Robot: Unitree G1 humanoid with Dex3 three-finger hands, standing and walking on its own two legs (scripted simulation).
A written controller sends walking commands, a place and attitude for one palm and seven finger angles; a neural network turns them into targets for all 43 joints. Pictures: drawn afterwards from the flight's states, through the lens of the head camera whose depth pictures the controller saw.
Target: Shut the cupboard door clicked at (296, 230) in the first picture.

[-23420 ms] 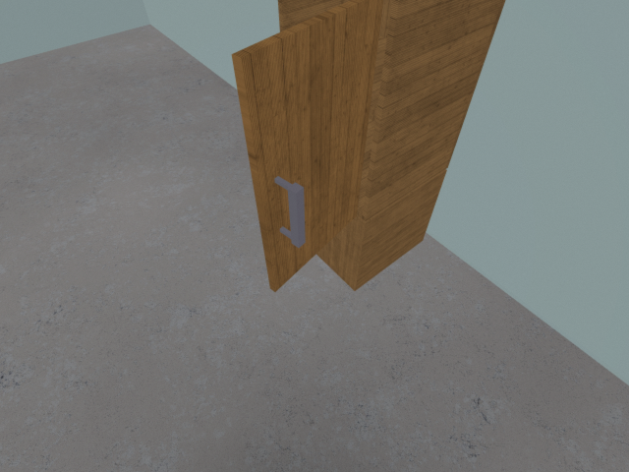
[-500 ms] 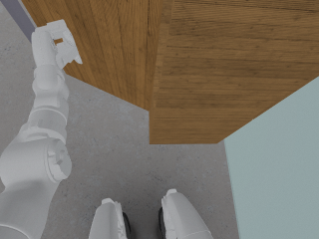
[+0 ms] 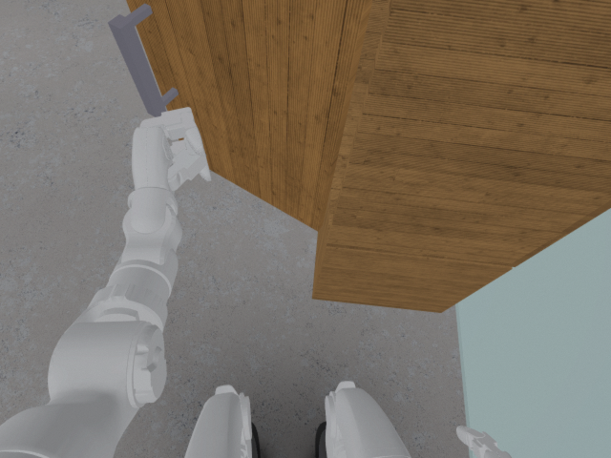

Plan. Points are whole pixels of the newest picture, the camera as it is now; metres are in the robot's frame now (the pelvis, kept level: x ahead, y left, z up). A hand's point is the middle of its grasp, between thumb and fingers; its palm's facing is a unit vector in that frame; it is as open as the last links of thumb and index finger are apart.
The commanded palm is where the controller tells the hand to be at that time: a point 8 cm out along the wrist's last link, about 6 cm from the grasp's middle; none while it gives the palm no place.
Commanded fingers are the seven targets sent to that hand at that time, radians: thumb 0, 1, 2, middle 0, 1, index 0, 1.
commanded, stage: draw the hand back to the body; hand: left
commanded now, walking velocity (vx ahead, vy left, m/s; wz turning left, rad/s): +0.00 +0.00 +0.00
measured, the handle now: (150, 65) +0.67 +0.18 +0.04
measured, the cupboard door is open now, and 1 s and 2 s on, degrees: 64 64 64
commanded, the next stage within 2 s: step back with the hand held close in 1.58 s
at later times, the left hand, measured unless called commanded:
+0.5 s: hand (107, 194) +0.38 +0.16 +0.15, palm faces +0.00 -1.00 -0.03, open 3.1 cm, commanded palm +0.34 +0.22 +0.15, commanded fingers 0.00 0.90 0.90 -1.13 -1.32 -1.13 -1.32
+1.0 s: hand out of the picture +0.27 +0.25 +0.23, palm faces +0.35 -0.88 -0.33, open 4.5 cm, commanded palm +0.22 +0.29 +0.25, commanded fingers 0.00 0.90 0.90 -0.45 -0.57 -0.45 -0.57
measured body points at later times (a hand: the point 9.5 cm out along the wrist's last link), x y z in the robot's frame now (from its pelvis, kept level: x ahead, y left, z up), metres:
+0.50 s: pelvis +0.02 +0.01 +0.07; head +0.07 +0.00 +0.52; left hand +0.37 +0.22 +0.15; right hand +0.12 -0.25 -0.04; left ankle +0.04 +0.11 -0.62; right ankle +0.01 -0.10 -0.62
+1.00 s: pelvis +0.05 +0.01 +0.12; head +0.03 -0.02 +0.57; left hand +0.25 +0.29 +0.25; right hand +0.25 -0.19 +0.04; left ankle +0.04 +0.11 -0.62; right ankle +0.01 -0.10 -0.62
